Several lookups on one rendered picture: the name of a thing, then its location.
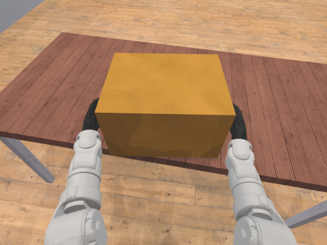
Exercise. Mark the robot right hand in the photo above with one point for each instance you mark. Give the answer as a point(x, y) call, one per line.
point(238, 128)

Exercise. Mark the robot right upper arm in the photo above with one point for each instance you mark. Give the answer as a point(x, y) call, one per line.
point(252, 230)

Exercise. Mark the left robot forearm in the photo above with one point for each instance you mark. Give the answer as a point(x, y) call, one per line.
point(84, 176)

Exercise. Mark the robot left upper arm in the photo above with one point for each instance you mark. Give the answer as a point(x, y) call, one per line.
point(83, 227)

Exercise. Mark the table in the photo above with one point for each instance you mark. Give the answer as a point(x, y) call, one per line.
point(283, 104)

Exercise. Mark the carton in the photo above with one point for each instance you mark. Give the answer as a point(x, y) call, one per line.
point(165, 105)

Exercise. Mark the right robot forearm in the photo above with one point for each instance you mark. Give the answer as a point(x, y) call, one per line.
point(246, 187)

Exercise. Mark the robot left hand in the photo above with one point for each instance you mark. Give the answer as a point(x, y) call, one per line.
point(90, 121)

